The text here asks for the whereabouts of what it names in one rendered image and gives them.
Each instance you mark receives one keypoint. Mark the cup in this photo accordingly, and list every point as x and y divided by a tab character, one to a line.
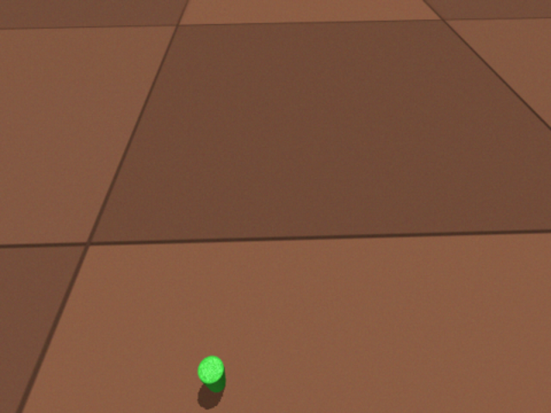
211	372

